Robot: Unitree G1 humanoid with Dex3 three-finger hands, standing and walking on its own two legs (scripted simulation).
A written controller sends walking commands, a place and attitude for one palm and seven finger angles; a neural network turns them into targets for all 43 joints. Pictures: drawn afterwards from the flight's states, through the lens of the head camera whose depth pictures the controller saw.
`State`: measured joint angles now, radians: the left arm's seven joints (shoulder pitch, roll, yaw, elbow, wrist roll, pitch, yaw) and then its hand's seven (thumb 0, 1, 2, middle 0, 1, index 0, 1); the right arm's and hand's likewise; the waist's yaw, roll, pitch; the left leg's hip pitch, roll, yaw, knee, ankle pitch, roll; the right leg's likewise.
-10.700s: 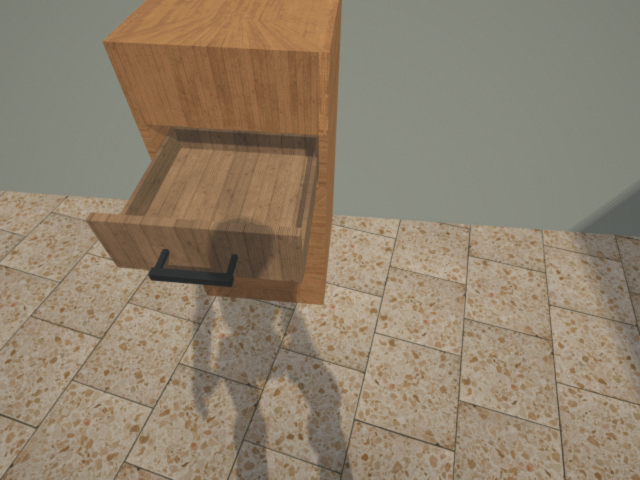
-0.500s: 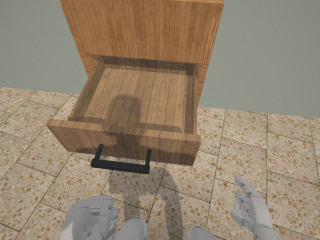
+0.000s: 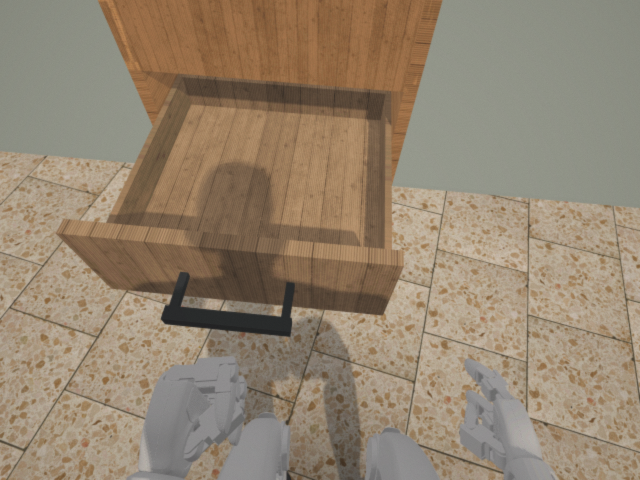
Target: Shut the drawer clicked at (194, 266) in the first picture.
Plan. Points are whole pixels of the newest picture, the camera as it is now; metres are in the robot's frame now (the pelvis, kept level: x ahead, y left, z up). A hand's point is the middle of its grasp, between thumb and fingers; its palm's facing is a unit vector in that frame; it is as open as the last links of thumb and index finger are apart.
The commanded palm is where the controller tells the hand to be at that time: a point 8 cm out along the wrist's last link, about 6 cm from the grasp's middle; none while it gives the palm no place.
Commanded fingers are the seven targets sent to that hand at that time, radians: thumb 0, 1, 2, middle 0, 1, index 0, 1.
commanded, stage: bring the fist close to the handle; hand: left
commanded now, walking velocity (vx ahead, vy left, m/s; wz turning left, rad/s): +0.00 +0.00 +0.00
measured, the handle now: (231, 304) +0.32 +0.13 +0.02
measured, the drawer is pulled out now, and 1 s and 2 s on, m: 0.29 0.29 0.18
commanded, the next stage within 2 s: push the drawer shut in 0.64 s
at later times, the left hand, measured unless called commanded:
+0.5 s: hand (254, 386) +0.23 +0.09 +0.02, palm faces -0.07 -1.00 +0.02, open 3.3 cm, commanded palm +0.21 +0.14 +0.02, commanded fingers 0.00 0.90 0.90 -1.40 -1.60 -1.40 -1.60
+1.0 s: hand (264, 373) +0.24 +0.08 +0.02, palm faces -0.09 -1.00 +0.00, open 3.1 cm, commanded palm +0.24 +0.13 +0.02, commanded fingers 0.00 0.90 0.90 -1.40 -1.60 -1.40 -1.60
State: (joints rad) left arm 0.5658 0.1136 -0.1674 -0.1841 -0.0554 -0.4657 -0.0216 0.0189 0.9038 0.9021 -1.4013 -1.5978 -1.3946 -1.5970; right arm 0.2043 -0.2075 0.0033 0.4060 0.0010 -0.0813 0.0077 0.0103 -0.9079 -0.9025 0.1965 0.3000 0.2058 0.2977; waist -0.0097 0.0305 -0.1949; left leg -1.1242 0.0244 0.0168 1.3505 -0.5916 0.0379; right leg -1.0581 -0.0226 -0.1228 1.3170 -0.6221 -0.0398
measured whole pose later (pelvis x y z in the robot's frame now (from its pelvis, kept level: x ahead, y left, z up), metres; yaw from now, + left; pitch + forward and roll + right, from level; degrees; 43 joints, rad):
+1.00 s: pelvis +0.00 +0.00 -0.01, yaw +0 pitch +24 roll -3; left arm 0.34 0.12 -0.21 -0.05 -0.02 -0.46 0.06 -0.01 0.88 0.93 -1.40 -1.60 -1.39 -1.60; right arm 0.17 -0.22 0.02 0.42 -0.01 -0.03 0.02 0.01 -0.91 -0.90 0.20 0.30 0.21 0.30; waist -0.02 0.04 -0.19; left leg -1.21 0.02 0.01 1.39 -0.60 0.04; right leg -1.14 -0.03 -0.13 1.36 -0.64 -0.04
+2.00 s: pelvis -0.02 +0.02 -0.01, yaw +0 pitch +24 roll -3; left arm -0.35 0.11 -0.09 0.57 -0.03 -0.49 0.13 -0.06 0.80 0.98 -1.40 -1.60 -1.40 -1.60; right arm 0.19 -0.24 0.02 0.58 -0.01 0.05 0.03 0.01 -0.91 -0.90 0.20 0.30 0.21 0.30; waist -0.07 0.04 -0.16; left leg -1.24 0.01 0.03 1.35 -0.53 0.07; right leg -1.17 -0.04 -0.11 1.32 -0.56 -0.01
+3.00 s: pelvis -0.02 +0.01 -0.02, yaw -2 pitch +29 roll -3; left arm -0.88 0.24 0.20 1.13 0.01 -0.57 0.09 -0.05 0.80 0.97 -1.40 -1.60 -1.40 -1.60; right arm 0.28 -0.24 0.02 0.65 -0.05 0.07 0.05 0.00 -0.91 -0.90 0.20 0.30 0.21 0.30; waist -0.18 0.06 -0.16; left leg -1.35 0.04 0.03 1.38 -0.54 0.06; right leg -1.29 -0.01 -0.10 1.34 -0.55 -0.03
